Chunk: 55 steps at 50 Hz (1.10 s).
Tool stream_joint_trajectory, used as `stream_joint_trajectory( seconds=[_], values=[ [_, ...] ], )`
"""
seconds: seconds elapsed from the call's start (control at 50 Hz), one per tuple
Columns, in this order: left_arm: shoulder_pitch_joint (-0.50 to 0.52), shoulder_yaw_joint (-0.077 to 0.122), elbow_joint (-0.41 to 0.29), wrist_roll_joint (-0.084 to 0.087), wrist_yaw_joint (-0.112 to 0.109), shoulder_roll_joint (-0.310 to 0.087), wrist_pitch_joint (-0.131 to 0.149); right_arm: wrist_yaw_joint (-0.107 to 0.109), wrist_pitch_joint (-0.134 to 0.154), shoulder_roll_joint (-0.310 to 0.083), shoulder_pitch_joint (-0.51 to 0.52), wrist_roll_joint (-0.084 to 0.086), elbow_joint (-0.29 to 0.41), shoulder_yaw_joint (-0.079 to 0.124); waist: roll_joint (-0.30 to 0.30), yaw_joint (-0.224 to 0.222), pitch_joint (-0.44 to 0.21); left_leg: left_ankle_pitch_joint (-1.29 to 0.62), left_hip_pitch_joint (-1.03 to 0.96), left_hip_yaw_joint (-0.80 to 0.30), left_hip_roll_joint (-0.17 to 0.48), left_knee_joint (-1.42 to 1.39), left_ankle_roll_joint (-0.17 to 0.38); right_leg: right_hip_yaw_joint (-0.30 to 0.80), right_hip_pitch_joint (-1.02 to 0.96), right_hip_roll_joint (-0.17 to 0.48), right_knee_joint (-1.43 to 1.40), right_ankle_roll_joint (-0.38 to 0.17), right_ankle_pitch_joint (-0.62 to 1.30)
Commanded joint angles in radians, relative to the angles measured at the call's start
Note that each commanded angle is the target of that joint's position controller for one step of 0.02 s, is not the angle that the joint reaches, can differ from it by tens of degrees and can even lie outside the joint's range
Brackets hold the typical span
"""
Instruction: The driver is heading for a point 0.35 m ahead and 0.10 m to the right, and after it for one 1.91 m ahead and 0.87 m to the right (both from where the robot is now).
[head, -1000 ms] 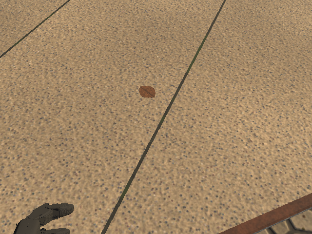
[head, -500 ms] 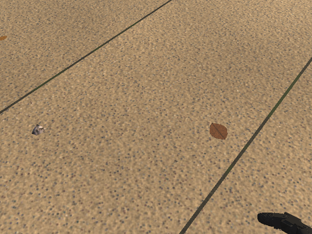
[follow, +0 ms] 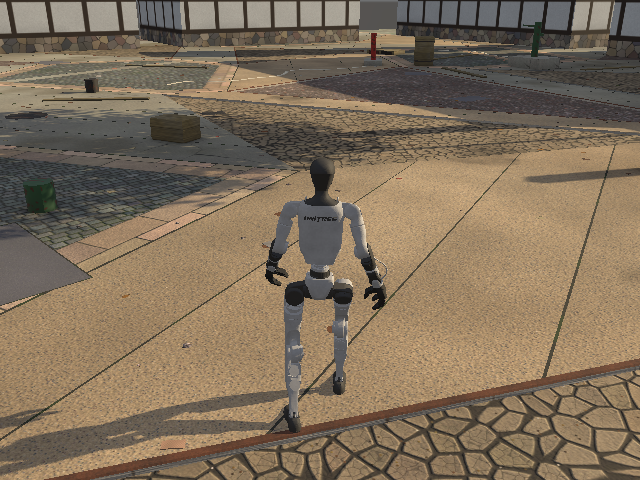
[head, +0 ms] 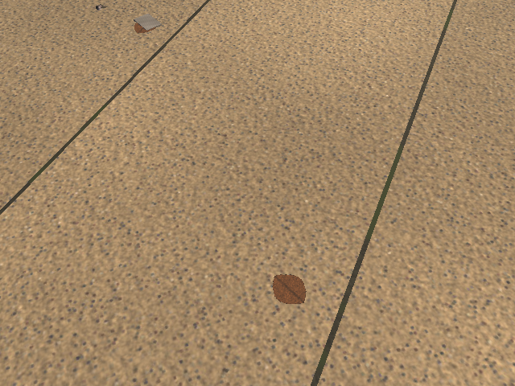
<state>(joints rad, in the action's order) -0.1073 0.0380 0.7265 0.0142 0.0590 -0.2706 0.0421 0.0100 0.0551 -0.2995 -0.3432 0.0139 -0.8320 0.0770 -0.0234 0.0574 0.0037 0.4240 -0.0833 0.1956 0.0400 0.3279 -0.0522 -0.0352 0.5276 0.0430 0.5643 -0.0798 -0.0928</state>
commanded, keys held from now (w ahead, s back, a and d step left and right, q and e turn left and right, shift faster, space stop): w+e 0.22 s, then e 0.78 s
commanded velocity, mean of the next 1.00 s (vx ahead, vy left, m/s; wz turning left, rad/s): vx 0.22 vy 0.00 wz -0.56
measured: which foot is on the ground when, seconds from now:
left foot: down 0.00-0.00, up 0.02-0.46, down 0.48-0.92, up 0.94-1.00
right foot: down 0.00-0.48, up 0.50-0.90, down 0.92-1.00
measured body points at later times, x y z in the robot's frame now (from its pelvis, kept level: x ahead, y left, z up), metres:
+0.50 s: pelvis +0.27 -0.02 +0.00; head +0.30 -0.02 +0.45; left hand +0.41 +0.26 -0.11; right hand +0.43 -0.32 -0.07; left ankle +0.43 +0.05 -0.73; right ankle +0.13 -0.10 -0.71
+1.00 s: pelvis +0.31 -0.05 +0.01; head +0.32 -0.09 +0.46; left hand +0.59 +0.10 -0.06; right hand +0.27 -0.38 -0.10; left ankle +0.41 +0.05 -0.69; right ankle +0.26 -0.14 -0.72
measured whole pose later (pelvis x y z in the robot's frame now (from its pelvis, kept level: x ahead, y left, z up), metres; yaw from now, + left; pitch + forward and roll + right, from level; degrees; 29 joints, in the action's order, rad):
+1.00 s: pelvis +0.31 -0.05 +0.01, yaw -36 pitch +1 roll +2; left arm -0.22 0.07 0.61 -0.01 -0.01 -0.31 -0.05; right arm 0.02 -0.02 -0.32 -0.09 -0.01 -0.76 0.08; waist 0.03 0.00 0.05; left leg 0.45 0.46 0.07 0.06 0.84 -0.04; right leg 0.01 0.32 0.01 0.59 -0.04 -0.30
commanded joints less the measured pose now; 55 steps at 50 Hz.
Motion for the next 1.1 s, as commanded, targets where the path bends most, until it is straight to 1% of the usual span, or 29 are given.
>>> stream_joint_trajectory(
  seconds=[0.02, 0.04, 0.06, 0.08, 0.1, 0.12, 0.16, 0.24, 0.32, 0.38, 0.44, 0.46, 0.48, 0.5, 0.52, 0.54, 0.56, 0.62, 0.74, 0.84, 0.9, 0.92, 0.94, 0.96, 0.98, 1.0, 1.02, 1.04, 1.1],
  values=[
    [-0.342, 0.11, 0.012, 0.009, -0.024, -0.275, 0.003, 0.02, -0.005, -0.119, 0.008, -0.029, 0.083, 0.015, -0.076, -0.19, -0.21, -0.625, 0.332, 0.01, 0.123, 0.636, 0.071, 0.192, -0.587, 0.063, -0.024, -0.124, -0.001],
    [-0.317, 0.113, -0.001, 0.015, -0.021, -0.343, 0.01, 0.006, 0.024, 0.001, -0.076, -0.045, 0.128, -0.026, -0.296, -0.086, -0.309, 0.137, 0.74, -0.124, -0.088, 0.94, 0.012, 0.754, -0.867, 0.264, -0.181, -0.305, -0.265],
    [-0.323, 0.087, -0.022, 0.013, -0.018, -0.243, 0.02, -0.007, 0.056, -0.088, 0.027, -0.004, 0.121, -0.011, -0.155, -0.156, -0.331, 0.135, 0.843, -0.289, -0.05, 1.028, 0.036, 0.82, -0.88, 0.28, -0.284, -0.279, -0.34],
    [-0.292, 0.075, -0.022, 0.005, -0.02, -0.2, 0.028, -0.016, 0.076, -0.125, 0.109, 0.023, 0.147, -0.002, -0.11, -0.163, -0.214, 0.038, 0.901, -0.285, -0.008, 1.016, 0.063, 0.684, -0.793, 0.252, -0.281, -0.238, -0.262],
    [-0.241, 0.071, -0.034, 0.003, -0.022, -0.187, 0.031, -0.01, 0.088, -0.115, 0.141, 0.01, 0.15, -0.007, -0.023, -0.136, -0.152, -0.04, 0.876, -0.28, 0.034, 0.957, 0.074, 0.578, -0.674, 0.215, -0.272, -0.214, -0.156],
    [-0.189, 0.064, -0.048, -0.001, -0.026, -0.162, 0.028, -0.003, 0.091, -0.119, 0.159, -0.014, 0.153, -0.002, 0.0, -0.105, -0.102, -0.088, 0.826, -0.28, 0.059, 0.878, 0.069, 0.499, -0.554, 0.185, -0.285, -0.206, -0.05],
    [-0.146, 0.054, -0.076, -0.015, -0.035, -0.137, 0.028, -0.004, 0.073, -0.114, 0.139, -0.022, 0.156, 0.004, -0.029, -0.059, -0.082, -0.129, 0.737, -0.288, 0.076, 0.802, 0.055, 0.437, -0.44, 0.149, -0.328, -0.212, 0.059],
    [-0.172, 0.066, -0.072, -0.005, -0.059, -0.174, 0.031, -0.001, 0.046, -0.072, 0.207, -0.031, 0.178, -0.007, -0.015, -0.059, -0.007, -0.251, 0.747, -0.253, 0.049, 0.583, -0.002, 0.328, -0.328, 0.109, -0.353, -0.206, 0.237],
    [-0.221, 0.078, -0.051, 0.003, -0.081, -0.194, -0.001, -0.013, 0.053, -0.038, 0.324, -0.03, 0.201, -0.02, -0.058, -0.102, -0.026, -0.507, 0.576, -0.214, -0.055, 0.292, -0.013, 0.233, -0.254, 0.021, -0.268, -0.114, 0.375],
    [-0.247, 0.08, -0.04, 0.011, -0.092, -0.182, -0.024, -0.023, 0.052, -0.067, 0.358, -0.019, 0.213, -0.008, -0.076, -0.107, -0.041, -0.517, 0.539, -0.256, -0.081, 0.187, -0.001, 0.321, -0.32, 0.04, -0.199, -0.082, 0.282],
    [-0.189, 0.081, -0.069, 0.005, -0.103, -0.166, -0.036, -0.023, 0.06, -0.112, 0.28, -0.025, 0.193, 0.013, -0.099, -0.055, -0.069, -0.472, 0.471, -0.287, -0.064, 0.116, 0.039, 0.408, -0.397, 0.046, -0.055, -0.049, 0.275],
    [-0.161, 0.075, -0.088, 0.005, -0.102, -0.146, -0.037, -0.017, 0.067, -0.123, 0.22, -0.036, 0.181, 0.019, -0.079, -0.019, -0.107, -0.574, 0.358, -0.276, -0.037, 0.049, 0.065, 0.389, -0.382, -0.005, 0.049, -0.016, 0.26],
    [-0.168, 0.055, -0.119, -0.01, -0.098, -0.087, -0.035, -0.008, 0.068, -0.174, 0.14, -0.056, 0.182, 0.027, 0.038, 0.0, -0.238, -0.85, 0.108, -0.407, 0.135, 0.108, 0.128, 0.326, -0.268, -0.077, 0.286, 0.028, 0.013],
    [-0.401, 0.039, -0.095, -0.014, -0.093, -0.025, -0.033, -0.003, 0.051, -0.183, 0.132, -0.072, 0.192, 0.02, 0.287, -0.1, -0.352, -1.192, -0.171, -0.707, 0.398, 0.17, 0.309, 0.257, -0.014, -0.213, 0.567, 0.088, -0.698],
    [-0.467, 0.053, -0.078, 0.004, -0.088, -0.144, -0.038, -0.008, 0.029, -0.165, 0.133, -0.032, 0.186, 0.025, 0.297, -0.101, -0.411, -0.864, -0.149, -0.858, 0.456, 0.121, 0.363, 0.241, 0.062, -0.124, 0.713, 0.112, -0.631],
    [-0.349, 0.075, -0.077, 0.014, -0.093, -0.207, -0.056, -0.002, 0.015, -0.095, 0.184, -0.026, 0.215, 0.008, 0.183, -0.063, -0.291, -0.65, -0.049, -0.727, 0.369, 0.078, 0.32, 0.209, 0.107, -0.084, 0.766, 0.142, -0.534],
    [-0.261, 0.081, -0.093, 0.013, -0.1, -0.219, -0.077, 0.003, -0.003, -0.065, 0.227, -0.03, 0.217, -0.005, 0.118, -0.054, -0.211, -0.508, 0.063, -0.608, 0.306, 0.048, 0.277, 0.17, 0.118, -0.058, 0.751, 0.157, -0.457],
    [-0.233, 0.075, -0.117, 0.009, -0.104, -0.155, -0.112, 0.012, -0.024, -0.086, 0.297, -0.046, 0.206, -0.003, 0.163, -0.086, -0.07, -0.394, 0.343, -0.397, 0.193, -0.051, 0.257, 0.104, 0.006, -0.023, 0.664, 0.17, -0.364],
    [-0.158, 0.056, -0.156, -0.004, -0.092, -0.11, -0.103, 0.021, -0.033, -0.124, 0.291, -0.033, 0.175, 0.017, 0.146, -0.058, -0.122, -0.451, 0.282, -0.294, 0.253, -0.074, 0.313, 0.068, -0.054, 0.03, 0.416, 0.154, -0.277],
    [-0.122, 0.059, -0.175, -0.002, -0.068, -0.129, -0.108, 0.009, -0.052, -0.161, 0.29, -0.018, 0.154, 0.031, 0.16, -0.05, -0.099, -0.366, 0.281, -0.233, 0.274, -0.068, 0.289, 0.012, -0.152, 0.021, 0.232, 0.113, -0.255],
    [-0.171, 0.069, -0.158, -0.005, -0.055, -0.131, -0.107, 0.007, -0.063, -0.163, 0.291, 0.005, 0.133, 0.033, 0.145, -0.09, -0.101, -0.332, 0.293, -0.177, 0.259, 0.03, 0.218, -0.031, -0.284, -0.018, -0.005, 0.056, -0.152],
    [-0.206, 0.081, -0.145, -0.01, -0.06, -0.157, -0.107, 0.006, -0.068, -0.134, 0.248, 0.008, 0.11, 0.028, 0.101, -0.095, -0.094, -0.261, 0.353, -0.133, 0.222, 0.116, 0.151, 0.009, -0.366, -0.023, -0.097, 0.019, -0.085],
    [-0.23, 0.106, -0.152, -0.011, -0.075, -0.249, -0.105, -0.001, -0.07, -0.074, 0.221, -0.014, 0.11, 0.014, -0.139, -0.073, -0.067, -0.059, 0.538, -0.023, 0.109, 0.376, 0.046, 0.291, -0.465, 0.164, -0.221, -0.064, 0.123],
    [-0.195, 0.119, -0.185, -0.028, -0.08, -0.34, -0.095, 0.006, -0.063, -0.08, 0.288, -0.037, 0.172, 0.013, -0.299, -0.081, -0.03, 0.213, 0.777, -0.076, -0.04, 0.592, -0.02, 0.577, -0.448, 0.346, -0.253, -0.25, 0.224],
    [-0.187, 0.107, -0.189, -0.049, -0.076, -0.287, -0.071, 0.012, -0.059, -0.116, 0.359, -0.034, 0.18, 0.026, -0.185, -0.124, -0.064, 0.203, 0.781, -0.213, -0.03, 0.75, -0.009, 0.541, -0.41, 0.319, -0.267, -0.269, 0.18],
    [-0.144, 0.095, -0.186, -0.047, -0.075, -0.258, -0.053, 0.013, -0.061, -0.121, 0.34, -0.016, 0.173, 0.033, -0.155, -0.088, -0.06, 0.112, 0.78, -0.246, -0.015, 0.788, 0.007, 0.457, -0.396, 0.267, -0.259, -0.213, 0.147],
    [-0.088, 0.09, -0.193, -0.028, -0.078, -0.229, -0.047, 0.02, -0.065, -0.12, 0.301, -0.017, 0.144, 0.037, -0.103, -0.059, -0.064, 0.038, 0.775, -0.256, -0.006, 0.784, 0.008, 0.398, -0.398, 0.216, -0.242, -0.157, 0.114],
    [-0.058, 0.08, -0.198, -0.012, -0.081, -0.204, -0.047, 0.025, -0.067, -0.128, 0.287, -0.027, 0.134, 0.041, -0.107, -0.051, -0.068, -0.008, 0.767, -0.256, -0.006, 0.783, 0.0, 0.372, -0.395, 0.199, -0.23, -0.136, 0.157],
    [-0.055, 0.062, -0.204, -0.019, -0.092, -0.172, -0.052, 0.017, -0.062, -0.105, 0.255, -0.016, 0.122, 0.035, -0.105, -0.039, -0.116, -0.082, 0.688, -0.24, -0.029, 0.769, -0.026, 0.313, -0.4, 0.158, -0.205, -0.138, 0.28]
  ],
)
